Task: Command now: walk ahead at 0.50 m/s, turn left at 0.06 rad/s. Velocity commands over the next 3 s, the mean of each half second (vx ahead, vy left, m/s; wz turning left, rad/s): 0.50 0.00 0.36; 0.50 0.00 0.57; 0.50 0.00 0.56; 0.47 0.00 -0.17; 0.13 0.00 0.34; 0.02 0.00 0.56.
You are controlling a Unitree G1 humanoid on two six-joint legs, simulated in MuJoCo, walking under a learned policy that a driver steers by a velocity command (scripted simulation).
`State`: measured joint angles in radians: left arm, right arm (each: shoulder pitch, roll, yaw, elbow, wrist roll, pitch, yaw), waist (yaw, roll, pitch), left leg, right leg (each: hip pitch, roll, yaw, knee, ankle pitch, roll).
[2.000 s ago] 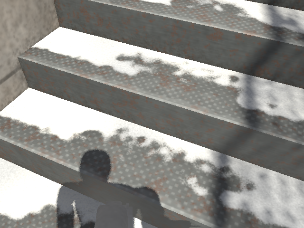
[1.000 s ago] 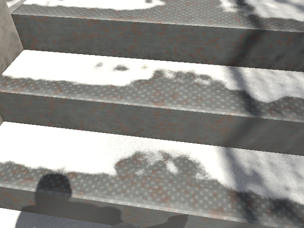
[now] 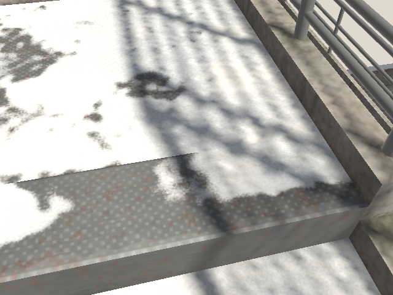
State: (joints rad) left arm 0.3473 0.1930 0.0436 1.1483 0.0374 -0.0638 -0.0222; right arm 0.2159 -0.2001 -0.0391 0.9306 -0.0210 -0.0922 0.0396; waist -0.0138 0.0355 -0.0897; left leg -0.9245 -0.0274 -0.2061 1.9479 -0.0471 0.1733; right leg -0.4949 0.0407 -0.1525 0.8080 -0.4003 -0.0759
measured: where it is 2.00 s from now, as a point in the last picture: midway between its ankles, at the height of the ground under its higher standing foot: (70, 130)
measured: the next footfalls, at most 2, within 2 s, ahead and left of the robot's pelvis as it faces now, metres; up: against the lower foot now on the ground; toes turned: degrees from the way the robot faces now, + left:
left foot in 0.28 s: +0.31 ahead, +0.14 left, +0.17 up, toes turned +9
right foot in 0.80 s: +0.67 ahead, +0.02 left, +0.35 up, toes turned +18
